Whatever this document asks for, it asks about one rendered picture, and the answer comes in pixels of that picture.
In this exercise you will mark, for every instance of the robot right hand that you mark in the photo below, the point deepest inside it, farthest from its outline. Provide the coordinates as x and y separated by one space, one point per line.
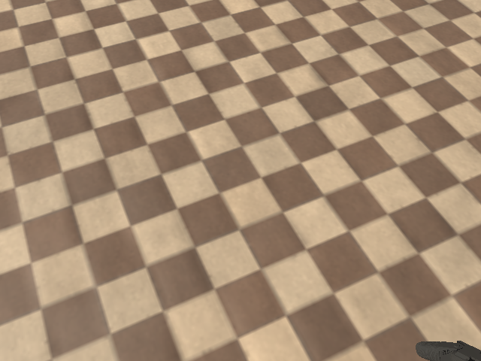
447 351

